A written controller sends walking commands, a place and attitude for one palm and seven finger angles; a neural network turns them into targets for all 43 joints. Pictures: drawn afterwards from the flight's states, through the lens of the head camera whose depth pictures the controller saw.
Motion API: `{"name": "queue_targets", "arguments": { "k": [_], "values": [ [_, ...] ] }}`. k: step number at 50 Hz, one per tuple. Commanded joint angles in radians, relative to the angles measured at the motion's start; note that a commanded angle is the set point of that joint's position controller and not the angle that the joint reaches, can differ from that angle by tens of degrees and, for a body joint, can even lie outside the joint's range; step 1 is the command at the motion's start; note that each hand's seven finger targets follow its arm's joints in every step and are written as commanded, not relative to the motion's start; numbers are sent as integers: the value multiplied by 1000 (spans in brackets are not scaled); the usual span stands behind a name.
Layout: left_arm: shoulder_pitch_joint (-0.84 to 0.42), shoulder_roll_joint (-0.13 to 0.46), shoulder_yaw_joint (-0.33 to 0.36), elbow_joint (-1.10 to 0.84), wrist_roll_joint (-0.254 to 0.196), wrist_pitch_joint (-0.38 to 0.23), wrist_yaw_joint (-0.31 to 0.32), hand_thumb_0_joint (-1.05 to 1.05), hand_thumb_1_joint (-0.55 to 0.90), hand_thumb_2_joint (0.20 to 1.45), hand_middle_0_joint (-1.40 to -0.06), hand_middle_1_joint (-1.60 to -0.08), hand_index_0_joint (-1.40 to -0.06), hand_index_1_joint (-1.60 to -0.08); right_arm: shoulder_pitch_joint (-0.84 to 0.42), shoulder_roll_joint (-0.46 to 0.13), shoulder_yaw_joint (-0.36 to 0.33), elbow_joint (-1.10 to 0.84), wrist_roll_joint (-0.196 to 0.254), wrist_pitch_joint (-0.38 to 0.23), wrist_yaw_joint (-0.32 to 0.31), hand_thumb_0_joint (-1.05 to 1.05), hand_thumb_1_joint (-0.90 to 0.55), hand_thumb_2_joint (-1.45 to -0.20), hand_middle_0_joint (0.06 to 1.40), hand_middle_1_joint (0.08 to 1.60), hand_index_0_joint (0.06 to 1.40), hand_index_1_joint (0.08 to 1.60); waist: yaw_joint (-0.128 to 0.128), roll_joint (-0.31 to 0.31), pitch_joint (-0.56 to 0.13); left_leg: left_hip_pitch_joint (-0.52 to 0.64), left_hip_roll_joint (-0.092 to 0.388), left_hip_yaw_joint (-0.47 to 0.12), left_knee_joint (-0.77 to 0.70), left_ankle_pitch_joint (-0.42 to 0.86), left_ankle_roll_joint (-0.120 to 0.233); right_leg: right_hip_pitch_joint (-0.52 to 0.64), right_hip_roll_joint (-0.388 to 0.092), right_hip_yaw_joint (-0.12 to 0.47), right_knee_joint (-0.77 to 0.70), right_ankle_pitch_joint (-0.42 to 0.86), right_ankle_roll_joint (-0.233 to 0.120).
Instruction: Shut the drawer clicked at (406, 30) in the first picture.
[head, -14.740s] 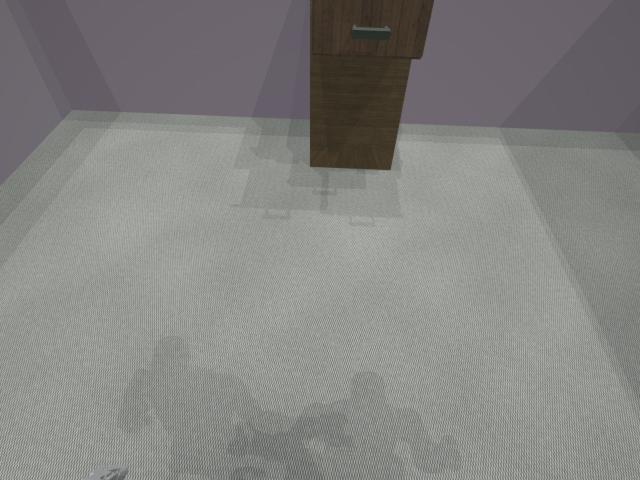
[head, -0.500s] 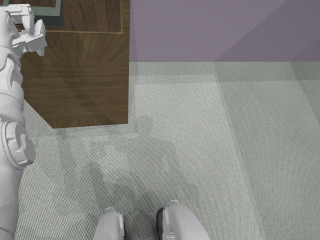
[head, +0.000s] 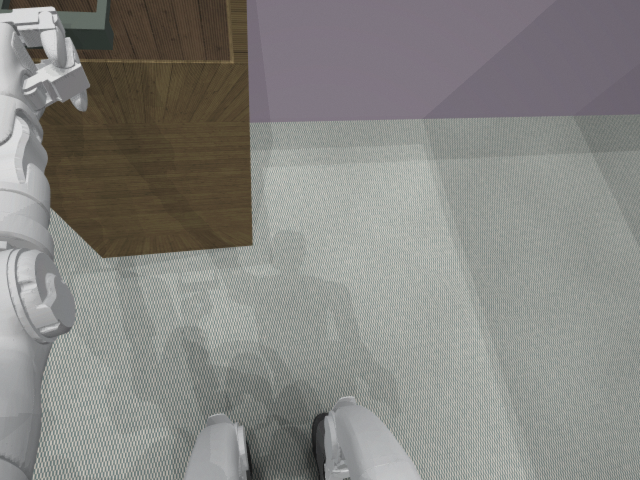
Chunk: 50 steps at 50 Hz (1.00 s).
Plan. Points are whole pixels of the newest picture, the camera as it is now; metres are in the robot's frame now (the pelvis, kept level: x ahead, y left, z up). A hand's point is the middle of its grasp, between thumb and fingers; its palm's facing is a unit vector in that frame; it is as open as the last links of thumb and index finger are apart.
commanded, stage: pull the fist back off the drawer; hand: left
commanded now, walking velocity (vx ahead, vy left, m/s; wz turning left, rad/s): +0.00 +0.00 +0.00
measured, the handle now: (51, 15) +0.64 +0.23 +0.10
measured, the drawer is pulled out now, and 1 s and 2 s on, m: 0.00 0.00 0.00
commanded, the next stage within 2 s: draw the hand back to the body in 0.28 s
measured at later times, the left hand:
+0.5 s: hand (65, 85) +0.53 +0.20 +0.11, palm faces +0.04 -1.00 -0.03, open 3.3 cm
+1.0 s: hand out of the picture +0.37 +0.22 +0.16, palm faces +0.18 -0.97 -0.17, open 3.2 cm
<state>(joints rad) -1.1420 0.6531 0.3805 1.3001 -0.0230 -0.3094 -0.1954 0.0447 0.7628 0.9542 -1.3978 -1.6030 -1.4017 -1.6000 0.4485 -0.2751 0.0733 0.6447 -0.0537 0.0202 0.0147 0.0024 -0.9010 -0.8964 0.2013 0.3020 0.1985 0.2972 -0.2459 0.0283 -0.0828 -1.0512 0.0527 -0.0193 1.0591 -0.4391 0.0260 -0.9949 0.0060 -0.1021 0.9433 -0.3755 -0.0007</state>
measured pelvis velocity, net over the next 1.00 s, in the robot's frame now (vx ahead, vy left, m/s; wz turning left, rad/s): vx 0.04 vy -0.01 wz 0.01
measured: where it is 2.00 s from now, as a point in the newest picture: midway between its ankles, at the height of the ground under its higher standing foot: outside the picture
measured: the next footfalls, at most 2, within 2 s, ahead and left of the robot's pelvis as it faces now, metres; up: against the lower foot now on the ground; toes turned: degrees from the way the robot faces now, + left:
none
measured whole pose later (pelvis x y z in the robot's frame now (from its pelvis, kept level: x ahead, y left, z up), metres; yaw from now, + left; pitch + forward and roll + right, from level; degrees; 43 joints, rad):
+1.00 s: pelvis +0.04 -0.01 +0.06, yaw +1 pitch +4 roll -1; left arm -0.13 0.34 0.22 0.28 -0.15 -0.11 -0.07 0.01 0.90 0.90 -1.40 -1.60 -1.40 -1.60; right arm 0.22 -0.25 0.03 0.56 0.05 -0.01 -0.06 0.01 -0.90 -0.90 0.20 0.30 0.20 0.30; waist -0.01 0.04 -0.07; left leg -0.36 0.02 0.04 0.65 -0.37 0.02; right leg -0.36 -0.01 -0.04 0.61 -0.33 0.01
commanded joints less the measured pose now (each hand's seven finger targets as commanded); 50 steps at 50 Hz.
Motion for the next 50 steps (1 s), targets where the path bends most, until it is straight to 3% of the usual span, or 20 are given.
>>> {"name": "queue_targets", "arguments": {
  "k": [1, 3, 9, 11, 14, 15, 19, 23, 26, 27, 29, 32, 35, 40, 43, 44, 45, 47, 48, 50],
  "values": [
    [-458, 164, 17, -298, -24, -91, -5, 0, 900, 900, -1400, -1600, -1400, -1600, 188, -200, -78, -43, 13, 11, -10, 0, -900, -900, 200, 300, 200, 300, -9, 228, -511, 529, -12, -69, -157, 268, -2, 153, 48, 44, -125, 116, -25],
    [-383, 168, 46, -330, -34, -104, -3, 0, 900, 900, -1400, -1600, -1400, -1600, 187, -197, -85, -50, 13, 18, -8, 0, -900, -900, 200, 300, 200, 300, 18, 215, -541, 558, -12, -62, -159, 328, -2, 196, 51, 44, -125, 158, -27],
    [-120, 181, 108, -348, -57, -103, -9, 0, 900, 900, -1400, -1600, -1400, -1600, 162, -180, -94, -97, 31, 50, -5, 0, -900, -900, 200, 300, 200, 300, 88, 108, -503, 473, -24, -3, -182, 399, 6, 381, 52, 65, -132, 315, -20],
    [-137, 171, 93, -375, -59, -107, -12, 0, 900, 900, -1400, -1600, -1400, -1600, 151, -173, -96, -102, 38, 60, -8, 0, -900, -900, 200, 300, 200, 300, 77, 81, -463, 446, -26, 6, -187, 398, 10, 403, 51, 73, -136, 346, -14],
    [-133, 171, 107, -410, -71, -129, -14, 0, 900, 900, -1400, -1600, -1400, -1600, 140, -170, -105, -100, 43, 64, -15, 0, -900, -900, 200, 300, 200, 300, 79, 85, -467, 475, -26, 13, -186, 423, 8, 415, 49, 81, -137, 381, -13],
    [-140, 138, 83, -421, -78, -136, -19, 0, 900, 900, -1400, -1600, -1400, -1600, 135, -166, -105, -99, 43, 62, -15, 0, -900, -900, 200, 300, 200, 300, 73, 96, -475, 492, -26, 14, -185, 434, 8, 408, 49, 81, -137, 390, -12],
    [-91, 117, 80, -406, -90, -142, -41, 0, 900, 900, -1400, -1600, -1400, -1600, 132, -164, -111, -79, 46, 67, -18, 0, -900, -900, 200, 300, 200, 300, 81, 112, -482, 548, -21, 6, -176, 530, 1, 391, 46, 75, -127, 437, -15],
    [131, 44, 48, -662, -145, -130, -71, 0, 900, 900, -1400, -1600, -1400, -1600, 84, -146, -126, -134, 64, 60, -9, 0, -900, -900, 200, 300, 200, 300, 152, 195, -632, 721, -12, -1, -199, 769, -8, 491, 45, 70, -142, 552, -20],
    [280, -32, 10, -727, -194, -63, -69, 0, 900, 900, -1400, -1600, -1400, -1600, 41, -138, -126, -149, 85, 51, -9, 0, -900, -900, 200, 300, 200, 300, 152, 83, -515, 674, -9, 12, -242, 719, 1, 542, 42, 59, -185, 571, -9],
    [295, -21, 20, -750, -202, -44, -62, 0, 900, 900, -1400, -1600, -1400, -1600, 29, -141, -127, -150, 90, 49, -14, 0, -900, -900, 200, 300, 200, 300, 152, 39, -473, 646, -11, 17, -261, 671, 5, 562, 41, 58, -199, 561, -7],
    [370, -8, 37, -831, -205, -22, -44, 0, 900, 900, -1400, -1600, -1400, -1600, 3, -137, -123, -166, 95, 37, -20, 0, -900, -900, 200, 300, 200, 300, 174, 91, -445, 654, -16, 27, -288, 677, 4, 599, 32, 64, -210, 580, -11],
    [405, -33, 22, -950, -211, -17, -21, 0, 900, 900, -1400, -1600, -1400, -1600, -32, -127, -121, -170, 94, 12, -29, 0, -900, -900, 200, 300, 200, 300, 170, 62, -414, 690, -19, 28, -314, 653, 4, 624, 31, 62, -234, 568, -8],
    [478, -75, -10, -1022, -221, -9, -33, 0, 900, 900, -1400, -1600, -1400, -1600, -70, -119, -115, -173, 97, -11, -37, 0, -900, -900, 200, 300, 200, 300, 172, 91, -393, 742, -19, 26, -334, 661, 0, 637, 28, 61, -251, 562, -9],
    [563, -114, -42, -1066, -247, 52, -67, 0, 900, 900, -1400, -1600, -1400, -1600, -150, -118, -100, -192, 110, -44, -53, 0, -900, -900, 200, 300, 200, 300, 187, 76, -292, 740, -26, 18, -390, 520, -5, 641, 21, 49, -292, 461, -17],
    [600, -107, -31, -1081, -268, 96, -79, 0, 900, 900, -1400, -1600, -1400, -1600, -196, -123, -90, -210, 117, -63, -64, 0, -900, -900, 200, 300, 200, 300, 199, 12, -227, 711, -35, 14, -427, 377, -1, 657, 19, 45, -322, 377, -21],
    [604, -113, -39, -1108, -267, 104, -84, 0, 900, 900, -1400, -1600, -1400, -1600, -213, -119, -87, -216, 119, -70, -68, 0, -900, -900, 200, 300, 200, 300, 203, 39, -228, 721, -39, 15, -437, 366, -1, 666, 16, 48, -327, 368, -23],
    [601, -31, -61, -1244, -141, 103, 50, 0, 900, 900, -1400, -1600, -1400, -1600, -275, -106, -99, -230, 110, -69, -74, 0, -900, -900, 200, 300, 200, 300, 254, 51, -226, 773, -47, 25, -480, 354, 1, 697, -9, 86, -384, 310, -34],
    [761, -162, -131, -1251, -114, 142, 163, 0, 900, 900, -1400, -1600, -1400, -1600, -299, -90, -88, -226, 107, -76, -85, 0, -900, -900, 200, 300, 200, 300, 242, 25, -149, 788, -34, 22, -532, 309, -4, 712, -9, 75, -420, 270, -32],
    [776, -159, -134, -1278, -108, 153, 196, 0, 900, 900, -1400, -1600, -1400, -1600, -308, -95, -87, -221, 107, -76, -88, 0, -900, -900, 200, 300, 200, 300, 243, -18, -132, 785, -31, 21, -554, 291, -2, 737, -7, 75, -443, 256, -30],
    [781, -145, -119, -1343, -85, 164, 244, 0, 900, 900, -1400, -1600, -1400, -1600, -321, -92, -83, -209, 103, -77, -98, 0, -900, -900, 200, 300, 200, 300, 242, 11, -129, 834, -31, 25, -587, 301, -2, 770, -7, 77, -465, 265, -29]
  ]
}}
